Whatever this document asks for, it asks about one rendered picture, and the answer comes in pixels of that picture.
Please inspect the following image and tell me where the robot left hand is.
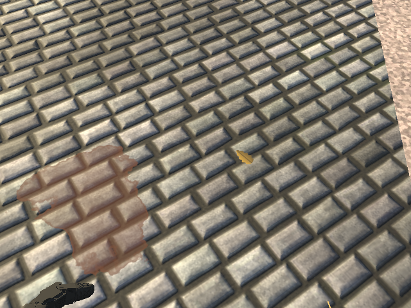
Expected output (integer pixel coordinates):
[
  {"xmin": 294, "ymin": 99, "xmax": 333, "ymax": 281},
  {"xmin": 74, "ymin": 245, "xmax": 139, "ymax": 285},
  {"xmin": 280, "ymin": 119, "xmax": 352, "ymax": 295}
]
[{"xmin": 22, "ymin": 282, "xmax": 94, "ymax": 308}]

